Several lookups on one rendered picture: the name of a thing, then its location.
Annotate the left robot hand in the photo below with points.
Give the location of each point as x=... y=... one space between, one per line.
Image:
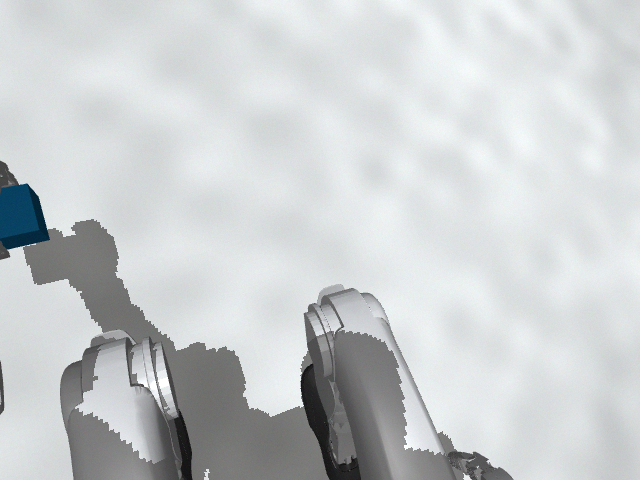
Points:
x=7 y=179

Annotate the left robot foot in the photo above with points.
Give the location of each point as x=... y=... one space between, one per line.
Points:
x=185 y=447

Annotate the right robot hand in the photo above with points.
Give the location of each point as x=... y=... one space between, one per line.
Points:
x=477 y=466

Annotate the right robot foot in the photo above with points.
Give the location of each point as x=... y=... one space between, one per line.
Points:
x=317 y=419

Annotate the small box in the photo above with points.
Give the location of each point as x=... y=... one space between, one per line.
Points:
x=21 y=218

